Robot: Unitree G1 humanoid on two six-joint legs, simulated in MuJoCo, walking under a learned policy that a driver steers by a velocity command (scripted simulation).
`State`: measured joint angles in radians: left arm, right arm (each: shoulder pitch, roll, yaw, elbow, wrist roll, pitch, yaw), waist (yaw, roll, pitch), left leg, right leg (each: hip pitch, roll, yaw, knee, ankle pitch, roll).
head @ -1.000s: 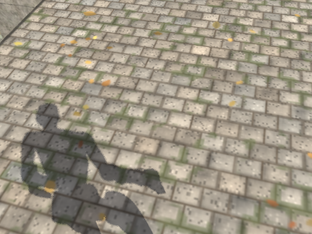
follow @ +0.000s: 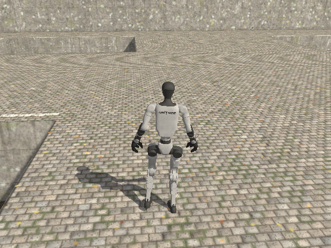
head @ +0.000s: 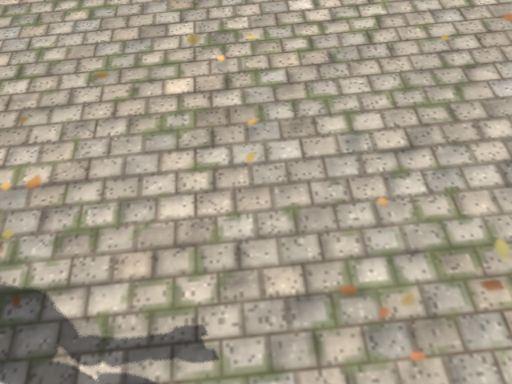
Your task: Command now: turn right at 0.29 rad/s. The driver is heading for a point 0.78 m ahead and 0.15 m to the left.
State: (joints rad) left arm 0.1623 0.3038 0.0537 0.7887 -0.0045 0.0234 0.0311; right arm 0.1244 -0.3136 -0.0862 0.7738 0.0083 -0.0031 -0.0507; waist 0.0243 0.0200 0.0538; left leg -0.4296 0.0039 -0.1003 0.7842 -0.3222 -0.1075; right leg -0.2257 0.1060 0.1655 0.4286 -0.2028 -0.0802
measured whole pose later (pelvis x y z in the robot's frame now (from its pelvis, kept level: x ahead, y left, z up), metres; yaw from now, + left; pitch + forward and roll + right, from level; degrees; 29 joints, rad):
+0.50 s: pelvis +0.03 +0.04 -0.01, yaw -2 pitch -1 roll +0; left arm 0.20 0.29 0.03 0.90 0.00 0.03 0.02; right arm 0.16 -0.27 -0.02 0.86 0.00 -0.03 -0.01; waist 0.00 0.00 0.03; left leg -0.19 -0.02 -0.04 0.50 -0.30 0.01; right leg -0.17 0.06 0.14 0.51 -0.32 -0.02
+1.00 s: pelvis +0.19 +0.02 -0.02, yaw +5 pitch +2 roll +0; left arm 0.45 0.24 0.02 0.97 0.00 -0.08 0.01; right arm 0.05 -0.27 -0.01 0.74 0.03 -0.07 0.06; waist 0.09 0.04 0.04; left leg -0.65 0.02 0.03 0.67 -0.04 0.03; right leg 0.19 0.04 -0.07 0.15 -0.36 -0.04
